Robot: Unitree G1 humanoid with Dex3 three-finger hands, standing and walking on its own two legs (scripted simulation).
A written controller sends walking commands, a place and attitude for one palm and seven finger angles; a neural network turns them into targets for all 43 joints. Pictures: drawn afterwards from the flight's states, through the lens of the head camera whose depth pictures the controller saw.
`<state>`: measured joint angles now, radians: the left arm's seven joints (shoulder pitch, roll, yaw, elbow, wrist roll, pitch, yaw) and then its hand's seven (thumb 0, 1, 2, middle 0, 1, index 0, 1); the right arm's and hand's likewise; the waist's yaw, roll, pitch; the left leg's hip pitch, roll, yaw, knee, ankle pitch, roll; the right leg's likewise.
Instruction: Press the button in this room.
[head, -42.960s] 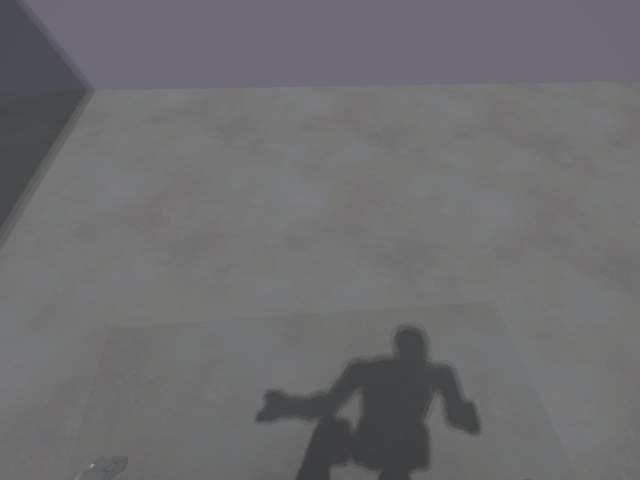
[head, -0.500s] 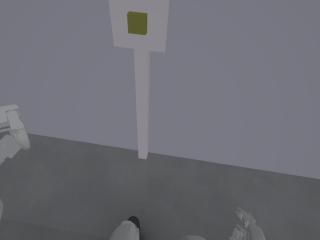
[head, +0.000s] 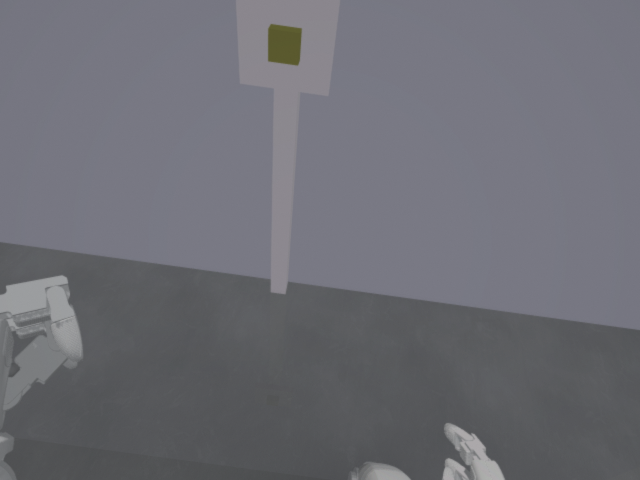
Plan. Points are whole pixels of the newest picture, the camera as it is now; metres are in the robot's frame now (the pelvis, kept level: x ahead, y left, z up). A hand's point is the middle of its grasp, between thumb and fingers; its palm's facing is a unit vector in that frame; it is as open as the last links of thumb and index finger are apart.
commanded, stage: stop stepping back and stand still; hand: left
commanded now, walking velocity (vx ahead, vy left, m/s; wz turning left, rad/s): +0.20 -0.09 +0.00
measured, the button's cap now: (284, 44) +0.92 +0.11 +0.17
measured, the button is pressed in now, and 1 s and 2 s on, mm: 0 0 0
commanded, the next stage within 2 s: let the arm hang, fingers relaxed in 0.70 s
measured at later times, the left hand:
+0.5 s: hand (171, 297) +0.25 +0.17 +0.16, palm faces +0.33 -0.79 -0.52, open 3.1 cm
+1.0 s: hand (219, 437) +0.21 +0.14 -0.11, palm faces +0.00 -0.93 -0.38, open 3.0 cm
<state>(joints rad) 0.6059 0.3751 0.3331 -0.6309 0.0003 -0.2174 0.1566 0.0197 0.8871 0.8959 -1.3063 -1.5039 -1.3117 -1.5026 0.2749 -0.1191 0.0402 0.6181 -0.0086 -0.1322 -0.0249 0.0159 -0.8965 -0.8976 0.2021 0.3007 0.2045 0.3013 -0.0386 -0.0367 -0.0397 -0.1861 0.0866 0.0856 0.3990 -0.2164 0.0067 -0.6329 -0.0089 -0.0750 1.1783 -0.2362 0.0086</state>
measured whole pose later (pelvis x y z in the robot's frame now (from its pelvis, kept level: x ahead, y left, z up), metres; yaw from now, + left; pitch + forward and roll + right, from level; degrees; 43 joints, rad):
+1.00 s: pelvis +0.05 -0.07 -0.02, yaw -2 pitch +3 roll +3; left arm 0.30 0.21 0.06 0.47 0.04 0.02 0.04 0.01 0.90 0.90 -1.17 -1.38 -1.18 -1.38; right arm 0.16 -0.24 -0.03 0.77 -0.01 0.04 0.01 0.01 -0.90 -0.90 0.20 0.30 0.20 0.30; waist -0.01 0.04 0.01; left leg -0.35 0.00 0.02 0.76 -0.48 -0.02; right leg -0.29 -0.04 -0.09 0.63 -0.38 -0.06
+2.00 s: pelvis +0.01 -0.03 -0.01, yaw -5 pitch -2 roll +0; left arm 0.29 0.12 0.01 1.16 0.00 0.00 0.04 0.01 0.91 0.89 -0.20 -0.30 -0.20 -0.30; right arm 0.35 -0.10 0.00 1.14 -0.01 0.01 -0.04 0.01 -0.91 -0.90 0.19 0.30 0.20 0.30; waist -0.01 0.01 0.04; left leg -0.18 0.00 0.06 0.42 -0.21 0.02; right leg -0.19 -0.01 -0.07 0.43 -0.21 -0.02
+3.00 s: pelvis +0.03 -0.05 +0.00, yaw -5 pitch -1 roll +0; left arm 0.19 0.20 0.02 1.14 0.01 -0.02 0.03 0.01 0.90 0.89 -0.20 -0.30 -0.20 -0.30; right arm 0.23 -0.20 -0.01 1.13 -0.01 0.00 -0.03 0.01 -0.90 -0.90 0.20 0.30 0.20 0.30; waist -0.01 0.02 0.06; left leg -0.13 0.02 0.05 0.37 -0.21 0.00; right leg -0.14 0.01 -0.08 0.37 -0.21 -0.04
